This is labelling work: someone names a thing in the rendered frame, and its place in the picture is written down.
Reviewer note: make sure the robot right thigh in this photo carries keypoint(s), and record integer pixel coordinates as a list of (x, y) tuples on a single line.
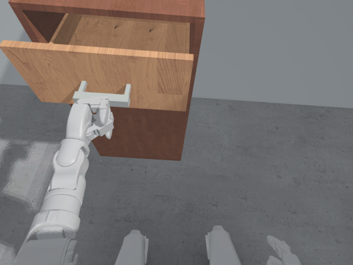
[(220, 249)]

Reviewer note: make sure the handle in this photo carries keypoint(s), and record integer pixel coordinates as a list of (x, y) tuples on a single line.
[(115, 100)]

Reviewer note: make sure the left robot hand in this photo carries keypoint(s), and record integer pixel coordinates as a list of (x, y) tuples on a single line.
[(81, 118)]

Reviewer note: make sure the cabinet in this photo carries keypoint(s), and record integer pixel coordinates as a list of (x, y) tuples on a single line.
[(137, 133)]

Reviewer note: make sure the drawer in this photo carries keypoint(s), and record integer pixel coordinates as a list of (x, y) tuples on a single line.
[(108, 53)]

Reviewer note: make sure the robot left upper arm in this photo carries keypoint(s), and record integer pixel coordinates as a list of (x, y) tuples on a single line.
[(57, 251)]

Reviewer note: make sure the right robot hand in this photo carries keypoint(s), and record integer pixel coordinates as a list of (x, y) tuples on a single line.
[(283, 251)]

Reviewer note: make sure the robot left forearm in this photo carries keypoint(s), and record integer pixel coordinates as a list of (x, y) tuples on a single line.
[(59, 214)]

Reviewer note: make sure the robot left shin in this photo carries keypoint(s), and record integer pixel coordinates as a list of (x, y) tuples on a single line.
[(134, 232)]

